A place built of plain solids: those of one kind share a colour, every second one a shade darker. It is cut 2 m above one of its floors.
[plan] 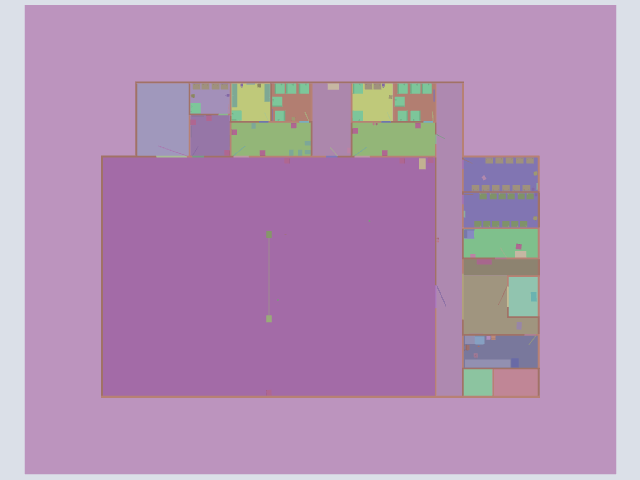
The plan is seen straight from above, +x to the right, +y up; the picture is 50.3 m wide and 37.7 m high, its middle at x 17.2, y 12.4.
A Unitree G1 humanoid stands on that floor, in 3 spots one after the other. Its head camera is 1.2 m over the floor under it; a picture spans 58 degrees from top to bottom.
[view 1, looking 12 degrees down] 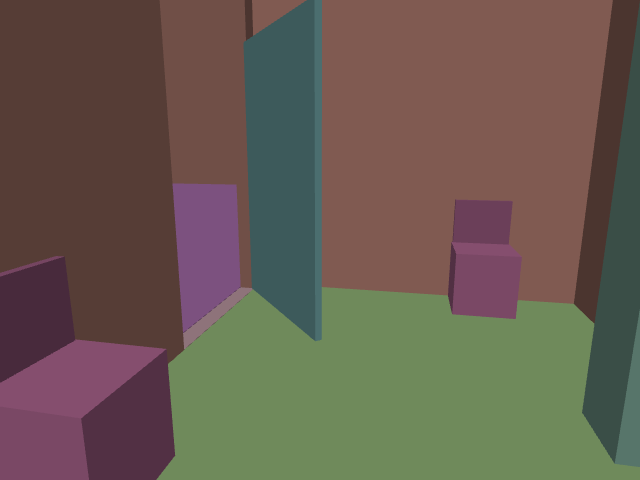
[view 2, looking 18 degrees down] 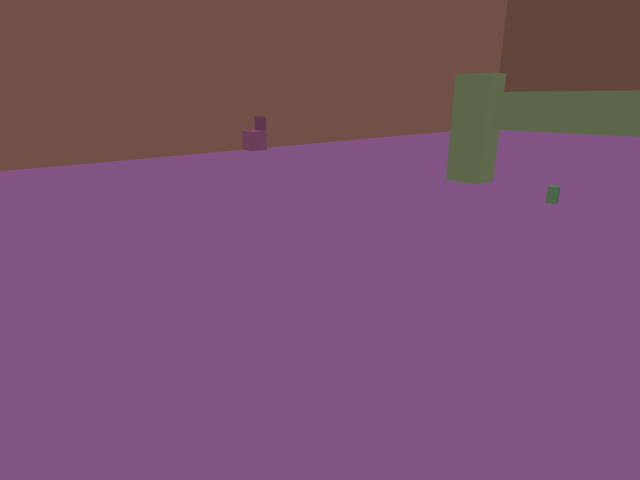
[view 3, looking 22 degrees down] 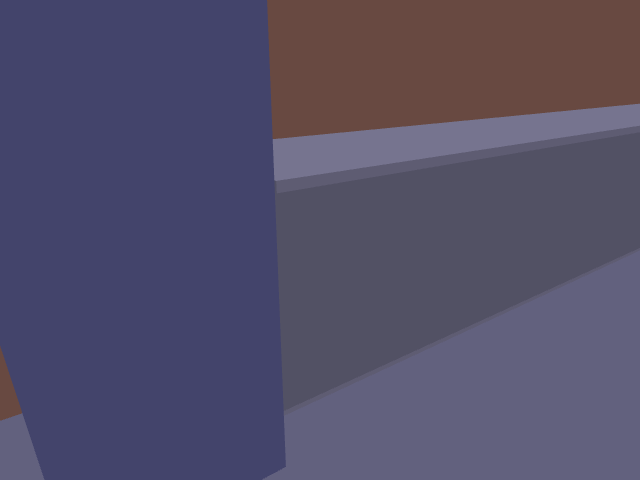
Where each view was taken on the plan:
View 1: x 13.82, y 20.32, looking -168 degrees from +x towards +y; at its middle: leaf_lockers_court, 2.62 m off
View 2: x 19.48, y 9.53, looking -133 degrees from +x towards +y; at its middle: floor_gym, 3.88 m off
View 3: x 32.67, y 4.03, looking -123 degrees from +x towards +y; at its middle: counter_run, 1.33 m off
